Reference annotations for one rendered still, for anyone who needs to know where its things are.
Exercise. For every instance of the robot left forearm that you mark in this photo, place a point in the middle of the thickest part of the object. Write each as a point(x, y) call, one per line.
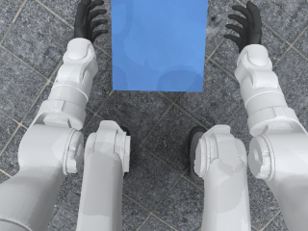
point(70, 93)

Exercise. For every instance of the robot right forearm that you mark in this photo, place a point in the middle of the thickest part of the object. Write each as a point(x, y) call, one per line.
point(267, 109)

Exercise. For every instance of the robot left shin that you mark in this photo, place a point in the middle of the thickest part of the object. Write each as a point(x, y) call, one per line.
point(104, 124)

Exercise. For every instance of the right robot thigh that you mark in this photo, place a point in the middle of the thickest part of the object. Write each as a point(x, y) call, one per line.
point(226, 196)

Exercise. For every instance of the robot left upper arm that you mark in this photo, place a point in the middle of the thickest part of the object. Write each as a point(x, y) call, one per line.
point(47, 155)

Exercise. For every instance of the right robot hand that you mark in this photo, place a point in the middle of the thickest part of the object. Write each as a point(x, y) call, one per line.
point(251, 33)

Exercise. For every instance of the left robot hand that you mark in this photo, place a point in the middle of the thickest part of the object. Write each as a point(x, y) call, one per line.
point(84, 26)

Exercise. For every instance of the robot right upper arm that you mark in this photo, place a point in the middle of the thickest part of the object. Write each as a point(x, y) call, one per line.
point(281, 160)

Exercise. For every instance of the carton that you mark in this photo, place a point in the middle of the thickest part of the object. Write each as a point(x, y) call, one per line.
point(158, 45)

